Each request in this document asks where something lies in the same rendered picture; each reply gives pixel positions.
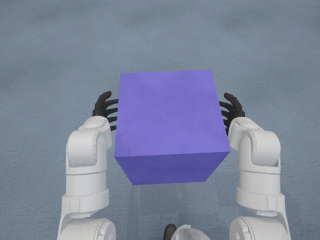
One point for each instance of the right robot foot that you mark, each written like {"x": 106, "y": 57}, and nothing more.
{"x": 169, "y": 231}

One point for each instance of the robot right upper arm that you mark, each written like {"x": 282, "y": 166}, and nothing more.
{"x": 257, "y": 228}

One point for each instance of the right robot shin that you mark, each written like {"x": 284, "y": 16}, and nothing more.
{"x": 183, "y": 226}

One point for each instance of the robot left forearm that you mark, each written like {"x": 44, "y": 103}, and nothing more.
{"x": 86, "y": 165}

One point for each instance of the robot left upper arm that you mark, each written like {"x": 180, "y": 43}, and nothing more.
{"x": 89, "y": 229}

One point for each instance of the robot left hand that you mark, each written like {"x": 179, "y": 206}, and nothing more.
{"x": 102, "y": 104}

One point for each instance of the robot right forearm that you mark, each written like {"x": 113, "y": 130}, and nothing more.
{"x": 259, "y": 165}

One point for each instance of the robot right hand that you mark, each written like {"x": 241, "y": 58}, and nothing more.
{"x": 235, "y": 110}

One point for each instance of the carton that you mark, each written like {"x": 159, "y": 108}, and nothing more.
{"x": 170, "y": 127}

